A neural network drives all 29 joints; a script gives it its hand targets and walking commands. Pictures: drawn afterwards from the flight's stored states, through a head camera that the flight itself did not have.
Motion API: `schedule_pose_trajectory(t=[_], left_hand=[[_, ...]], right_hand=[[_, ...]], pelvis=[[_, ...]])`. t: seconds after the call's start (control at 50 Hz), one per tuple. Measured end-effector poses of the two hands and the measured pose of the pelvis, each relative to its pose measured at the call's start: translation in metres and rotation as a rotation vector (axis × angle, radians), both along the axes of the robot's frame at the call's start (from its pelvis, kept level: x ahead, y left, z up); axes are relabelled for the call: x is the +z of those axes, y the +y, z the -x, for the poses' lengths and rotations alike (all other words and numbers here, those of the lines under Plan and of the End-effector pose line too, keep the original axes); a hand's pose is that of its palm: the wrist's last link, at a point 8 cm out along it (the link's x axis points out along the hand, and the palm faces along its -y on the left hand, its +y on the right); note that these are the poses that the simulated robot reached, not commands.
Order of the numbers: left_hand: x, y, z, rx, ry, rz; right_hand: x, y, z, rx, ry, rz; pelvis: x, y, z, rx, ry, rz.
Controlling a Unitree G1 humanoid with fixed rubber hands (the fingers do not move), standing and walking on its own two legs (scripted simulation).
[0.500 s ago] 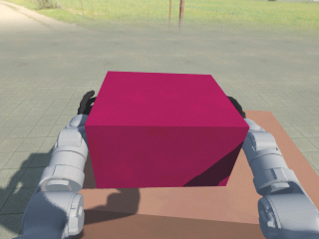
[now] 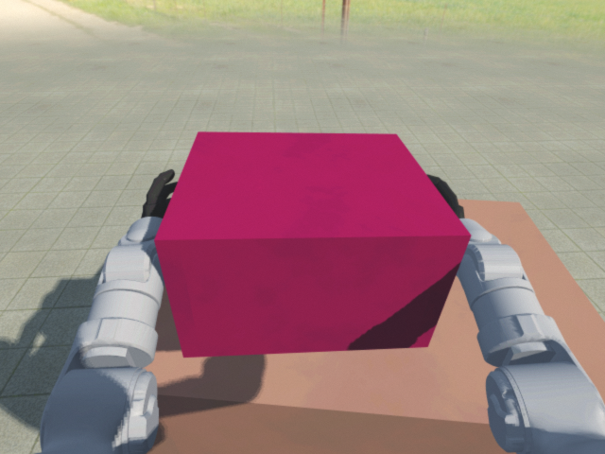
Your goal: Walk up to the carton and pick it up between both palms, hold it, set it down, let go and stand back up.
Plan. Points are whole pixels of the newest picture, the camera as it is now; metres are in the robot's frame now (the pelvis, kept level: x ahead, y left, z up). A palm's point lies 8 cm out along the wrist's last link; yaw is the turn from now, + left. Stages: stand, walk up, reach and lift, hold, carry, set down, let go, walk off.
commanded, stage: hold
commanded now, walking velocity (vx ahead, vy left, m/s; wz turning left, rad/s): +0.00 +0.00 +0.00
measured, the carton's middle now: (304, 231) +0.38 +0.03 +0.17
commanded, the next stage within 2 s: none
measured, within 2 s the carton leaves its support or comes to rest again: neither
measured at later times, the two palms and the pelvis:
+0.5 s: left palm (151, 225) +0.36 +0.24 +0.18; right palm (443, 223) +0.38 -0.16 +0.18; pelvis +0.00 +0.01 +0.00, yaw +0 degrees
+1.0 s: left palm (151, 224) +0.36 +0.24 +0.19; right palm (443, 223) +0.38 -0.16 +0.18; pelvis +0.00 +0.00 +0.00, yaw +0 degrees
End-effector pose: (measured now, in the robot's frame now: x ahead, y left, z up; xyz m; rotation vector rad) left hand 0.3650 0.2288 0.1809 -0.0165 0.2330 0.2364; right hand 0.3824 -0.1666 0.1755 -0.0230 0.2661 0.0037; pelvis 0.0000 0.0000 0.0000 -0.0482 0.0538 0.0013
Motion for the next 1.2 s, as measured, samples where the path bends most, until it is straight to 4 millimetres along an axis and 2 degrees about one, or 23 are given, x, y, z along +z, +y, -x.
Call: schedule_pose_trajectory(t=[0.36, 1.2], left_hand=[[0.0008, 0.0073, 0.001, 0.006, -0.004, 0.002], [0.0048, 0.0076, 0.0033, 0.008, -0.01, 0.0]], right_hand=[[0.0043, 0.0075, -0.0022, 0.004, -0.004, 0.001], [0.0068, 0.0079, -0.0008, 0.005, -0.009, -0.002]], pelvis=[[0.0007, 0.0049, -0.0024, 0.002, -0.002, 0.006], [0.0009, 0.0049, -0.0021, 0.004, -0.01, 0.006]])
